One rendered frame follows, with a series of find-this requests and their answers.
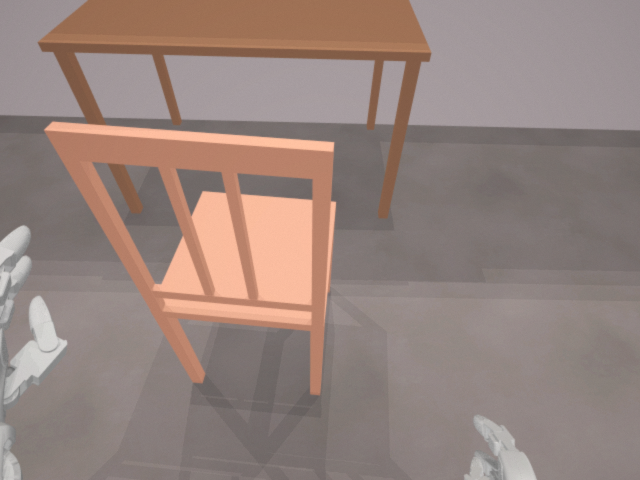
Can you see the chair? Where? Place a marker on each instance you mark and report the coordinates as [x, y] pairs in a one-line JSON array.
[[243, 259]]

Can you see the robot left hand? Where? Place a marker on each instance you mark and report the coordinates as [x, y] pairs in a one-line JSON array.
[[37, 358]]

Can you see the table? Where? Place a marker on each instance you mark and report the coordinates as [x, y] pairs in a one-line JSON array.
[[380, 30]]

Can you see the robot right hand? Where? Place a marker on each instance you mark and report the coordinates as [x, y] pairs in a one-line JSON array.
[[512, 464]]

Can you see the left robot forearm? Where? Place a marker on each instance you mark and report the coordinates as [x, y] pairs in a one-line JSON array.
[[9, 465]]

